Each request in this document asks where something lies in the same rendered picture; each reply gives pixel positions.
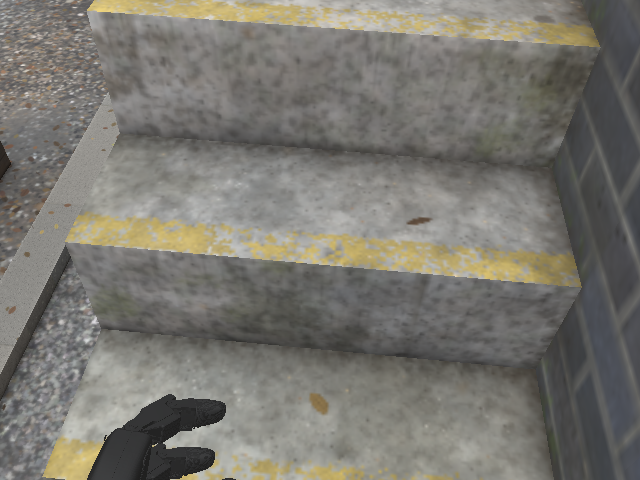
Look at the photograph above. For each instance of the left robot hand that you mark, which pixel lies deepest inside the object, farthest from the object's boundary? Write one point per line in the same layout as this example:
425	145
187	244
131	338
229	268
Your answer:
127	453

